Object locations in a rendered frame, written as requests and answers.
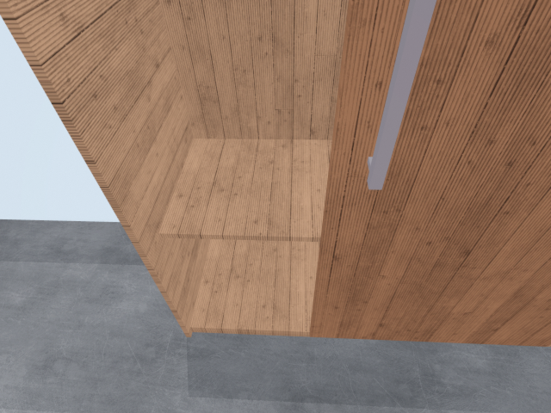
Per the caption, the wardrobe door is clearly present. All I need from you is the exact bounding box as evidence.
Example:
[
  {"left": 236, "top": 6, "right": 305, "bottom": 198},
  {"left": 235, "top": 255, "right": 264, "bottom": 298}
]
[{"left": 310, "top": 0, "right": 551, "bottom": 347}]

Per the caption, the handle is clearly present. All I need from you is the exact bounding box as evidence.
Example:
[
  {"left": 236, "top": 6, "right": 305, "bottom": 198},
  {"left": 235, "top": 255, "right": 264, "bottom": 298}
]
[{"left": 367, "top": 0, "right": 436, "bottom": 190}]

